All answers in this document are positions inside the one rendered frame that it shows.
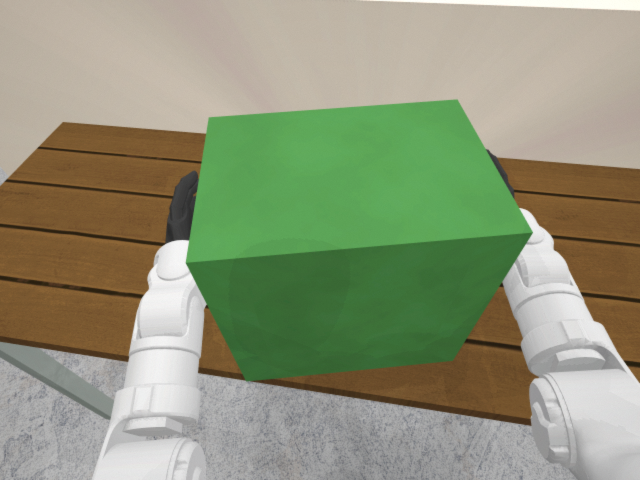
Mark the right robot hand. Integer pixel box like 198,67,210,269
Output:
486,149,514,198

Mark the table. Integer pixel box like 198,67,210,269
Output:
0,122,640,426

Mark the right robot upper arm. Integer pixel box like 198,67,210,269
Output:
529,369,640,480

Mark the robot right forearm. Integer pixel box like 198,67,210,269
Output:
502,208,640,388

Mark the left robot hand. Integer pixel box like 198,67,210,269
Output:
165,171,199,244

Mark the left robot upper arm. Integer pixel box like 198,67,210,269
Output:
94,437,206,480

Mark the carton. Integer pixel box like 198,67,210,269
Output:
186,99,533,382

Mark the robot left forearm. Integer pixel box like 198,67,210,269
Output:
91,240,207,480

